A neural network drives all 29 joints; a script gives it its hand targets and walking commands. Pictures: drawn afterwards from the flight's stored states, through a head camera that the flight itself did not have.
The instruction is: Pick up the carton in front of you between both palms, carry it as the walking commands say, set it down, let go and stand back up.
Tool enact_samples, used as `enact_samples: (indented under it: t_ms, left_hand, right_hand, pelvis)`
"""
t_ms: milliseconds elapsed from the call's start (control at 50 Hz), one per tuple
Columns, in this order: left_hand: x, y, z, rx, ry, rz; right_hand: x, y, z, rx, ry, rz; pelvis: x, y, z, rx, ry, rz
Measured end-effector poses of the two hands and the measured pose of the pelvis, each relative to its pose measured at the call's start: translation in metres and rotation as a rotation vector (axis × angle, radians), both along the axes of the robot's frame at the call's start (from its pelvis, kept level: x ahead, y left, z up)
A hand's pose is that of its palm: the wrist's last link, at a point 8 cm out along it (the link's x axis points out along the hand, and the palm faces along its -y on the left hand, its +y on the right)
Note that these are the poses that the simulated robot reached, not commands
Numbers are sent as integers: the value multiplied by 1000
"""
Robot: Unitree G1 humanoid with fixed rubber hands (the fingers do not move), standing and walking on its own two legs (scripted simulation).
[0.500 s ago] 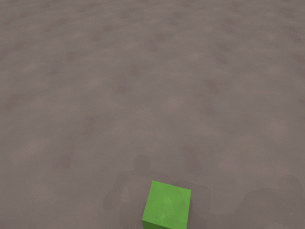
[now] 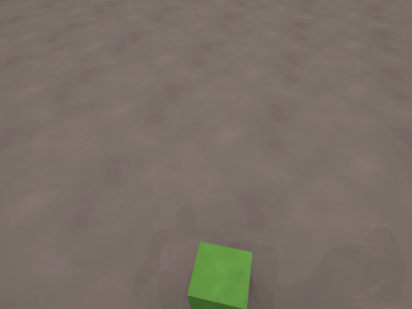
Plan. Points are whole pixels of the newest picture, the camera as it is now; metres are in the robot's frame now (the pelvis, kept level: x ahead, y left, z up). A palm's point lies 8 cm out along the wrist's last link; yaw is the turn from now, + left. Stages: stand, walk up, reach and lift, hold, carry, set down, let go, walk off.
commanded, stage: stand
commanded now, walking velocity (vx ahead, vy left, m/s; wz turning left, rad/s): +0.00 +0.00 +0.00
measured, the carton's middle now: (220, 282) +0.35 -0.04 -0.64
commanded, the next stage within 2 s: none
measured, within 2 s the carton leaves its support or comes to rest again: neither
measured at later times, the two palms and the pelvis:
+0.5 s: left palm out of the picture -0.05 +0.23 -0.13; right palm out of the picture -0.08 -0.22 -0.14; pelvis -0.02 +0.01 +0.01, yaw -1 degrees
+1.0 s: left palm out of the picture -0.08 +0.23 -0.13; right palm out of the picture -0.10 -0.19 -0.14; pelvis -0.04 +0.02 +0.01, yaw -1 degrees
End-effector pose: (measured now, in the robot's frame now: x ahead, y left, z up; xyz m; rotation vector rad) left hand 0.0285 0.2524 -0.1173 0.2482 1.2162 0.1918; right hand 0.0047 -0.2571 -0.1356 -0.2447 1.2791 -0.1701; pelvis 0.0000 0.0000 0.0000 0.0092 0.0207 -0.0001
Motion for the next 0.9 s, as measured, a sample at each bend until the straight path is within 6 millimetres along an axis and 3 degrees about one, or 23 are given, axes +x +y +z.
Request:
enact_samples:
  t_ms: [180,360,640,900]
  left_hand:
    - [-30,-7,-6,-26,86,13]
    - [-57,-15,-10,-52,153,27]
    - [-87,-21,-14,-81,221,46]
    - [-101,-22,-16,-98,248,54]
  right_hand:
    - [-40,14,-4,29,103,-35]
    - [-67,30,-6,57,168,-58]
    - [-91,50,-6,84,216,-78]
    - [-105,64,-5,99,234,-95]
  pelvis:
    - [-8,3,3,0,-19,-9]
    - [-16,6,5,-1,-32,-14]
    - [-27,13,7,-2,-43,-17]
    - [-35,19,9,-3,-46,-19]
